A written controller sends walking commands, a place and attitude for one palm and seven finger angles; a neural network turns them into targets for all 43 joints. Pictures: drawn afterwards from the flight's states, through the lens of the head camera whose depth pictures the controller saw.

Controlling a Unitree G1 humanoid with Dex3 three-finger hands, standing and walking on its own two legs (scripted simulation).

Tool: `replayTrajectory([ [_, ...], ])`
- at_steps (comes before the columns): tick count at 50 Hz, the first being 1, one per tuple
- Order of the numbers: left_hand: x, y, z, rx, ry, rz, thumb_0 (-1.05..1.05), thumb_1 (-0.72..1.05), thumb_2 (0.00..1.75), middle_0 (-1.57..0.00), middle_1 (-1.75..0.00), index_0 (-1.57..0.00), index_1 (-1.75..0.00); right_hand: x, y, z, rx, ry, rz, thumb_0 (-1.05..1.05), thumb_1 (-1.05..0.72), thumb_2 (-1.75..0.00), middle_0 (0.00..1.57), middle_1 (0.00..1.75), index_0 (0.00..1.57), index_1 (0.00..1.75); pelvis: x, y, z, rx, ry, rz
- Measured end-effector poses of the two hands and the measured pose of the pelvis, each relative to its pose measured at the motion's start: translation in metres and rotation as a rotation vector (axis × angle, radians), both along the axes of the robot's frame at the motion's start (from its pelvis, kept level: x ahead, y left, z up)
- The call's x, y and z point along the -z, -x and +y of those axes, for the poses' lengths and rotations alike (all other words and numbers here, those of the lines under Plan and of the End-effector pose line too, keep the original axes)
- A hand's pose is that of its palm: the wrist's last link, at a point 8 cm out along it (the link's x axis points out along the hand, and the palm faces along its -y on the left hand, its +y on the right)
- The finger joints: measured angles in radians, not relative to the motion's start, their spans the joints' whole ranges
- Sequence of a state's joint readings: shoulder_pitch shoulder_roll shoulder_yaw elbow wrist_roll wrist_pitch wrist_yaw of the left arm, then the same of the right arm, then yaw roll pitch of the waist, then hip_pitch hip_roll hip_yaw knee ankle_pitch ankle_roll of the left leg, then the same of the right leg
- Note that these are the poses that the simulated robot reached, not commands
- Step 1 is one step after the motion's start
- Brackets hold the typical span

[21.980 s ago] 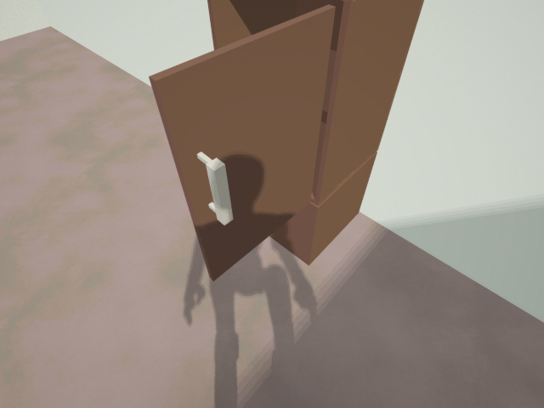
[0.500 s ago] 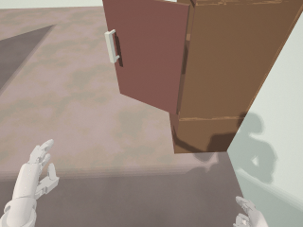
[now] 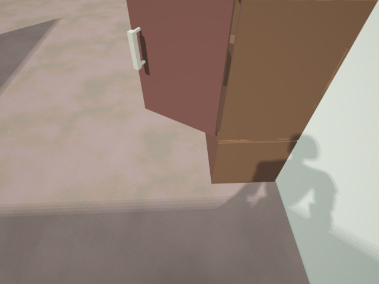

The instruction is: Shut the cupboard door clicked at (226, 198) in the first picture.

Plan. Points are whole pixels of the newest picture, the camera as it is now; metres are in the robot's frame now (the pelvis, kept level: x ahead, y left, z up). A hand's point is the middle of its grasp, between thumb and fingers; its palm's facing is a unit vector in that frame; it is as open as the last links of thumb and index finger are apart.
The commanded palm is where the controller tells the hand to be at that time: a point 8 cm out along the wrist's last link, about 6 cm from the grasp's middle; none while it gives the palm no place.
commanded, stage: let the arm hang, fingers relaxed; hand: left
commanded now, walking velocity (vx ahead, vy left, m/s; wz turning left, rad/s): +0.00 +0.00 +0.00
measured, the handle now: (137, 48) +0.95 +0.28 +0.01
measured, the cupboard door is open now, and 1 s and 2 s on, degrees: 59 59 59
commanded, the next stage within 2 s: look to check the result in 0.50 s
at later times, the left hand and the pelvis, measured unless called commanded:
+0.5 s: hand out of the picture +0.09 +0.22 -0.16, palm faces -0.05 -0.96 -0.27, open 7.3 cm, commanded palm none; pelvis +0.02 +0.00 +0.00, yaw -1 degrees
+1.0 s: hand out of the picture +0.09 +0.23 -0.16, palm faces -0.03 -0.95 -0.32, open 7.4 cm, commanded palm none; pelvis +0.04 -0.01 +0.01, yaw -1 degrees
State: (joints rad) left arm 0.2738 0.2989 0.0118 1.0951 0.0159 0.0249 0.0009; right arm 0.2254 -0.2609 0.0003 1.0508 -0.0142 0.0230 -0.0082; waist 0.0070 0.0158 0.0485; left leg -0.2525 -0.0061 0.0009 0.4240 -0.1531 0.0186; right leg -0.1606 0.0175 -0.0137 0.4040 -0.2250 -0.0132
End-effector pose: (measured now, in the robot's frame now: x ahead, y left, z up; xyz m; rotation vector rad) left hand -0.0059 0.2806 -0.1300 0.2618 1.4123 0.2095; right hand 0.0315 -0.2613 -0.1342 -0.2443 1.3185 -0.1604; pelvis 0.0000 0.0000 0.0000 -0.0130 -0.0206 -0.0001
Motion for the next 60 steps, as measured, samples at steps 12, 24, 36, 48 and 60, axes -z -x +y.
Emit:
replayTrajectory([
  [12,-0.01,-0.052,0.006,0.045,-0.029,-0.111,0.0,0.91,0.9,-0.2,-0.3,-0.2,-0.3,0.001,-0.009,-0.004,0.025,-0.005,-0.031,0.0,-0.9,-0.9,0.2,0.3,0.2,0.3,-0.002,-0.006,0.001,0.014,-0.009,-0.009],
  [24,-0.003,-0.095,-0.016,0.086,0.035,-0.167,0.0,0.9,0.9,-0.2,-0.3,-0.21,-0.3,-0.013,-0.028,-0.022,0.029,0.05,-0.049,0.0,-0.9,-0.9,0.2,0.3,0.2,0.3,-0.004,-0.017,-0.002,0.019,-0.011,0.001],
  [36,-0.006,-0.098,-0.009,0.069,0.008,-0.14,0.0,0.9,0.9,-0.2,-0.3,-0.21,-0.3,-0.013,-0.052,-0.023,0.011,0.046,-0.065,0.0,-0.9,-0.9,0.2,0.3,0.2,0.3,-0.006,-0.029,-0.004,0.017,-0.012,0.002],
  [48,-0.01,-0.096,-0.004,0.054,-0.02,-0.116,0.0,0.9,0.9,-0.2,-0.3,-0.21,-0.3,-0.01,-0.069,-0.021,0.0,0.027,-0.071,0.0,-0.9,-0.9,0.2,0.3,0.2,0.3,-0.006,-0.037,-0.007,0.016,-0.015,0.004],
  [60,-0.008,-0.104,-0.014,0.059,-0.003,-0.131,0.0,0.9,0.9,-0.2,-0.3,-0.21,-0.3,-0.012,-0.069,-0.028,0.006,0.041,-0.07,0.0,-0.9,-0.9,0.2,0.3,0.2,0.3,-0.006,-0.042,-0.011,0.017,-0.017,-0.001],
])
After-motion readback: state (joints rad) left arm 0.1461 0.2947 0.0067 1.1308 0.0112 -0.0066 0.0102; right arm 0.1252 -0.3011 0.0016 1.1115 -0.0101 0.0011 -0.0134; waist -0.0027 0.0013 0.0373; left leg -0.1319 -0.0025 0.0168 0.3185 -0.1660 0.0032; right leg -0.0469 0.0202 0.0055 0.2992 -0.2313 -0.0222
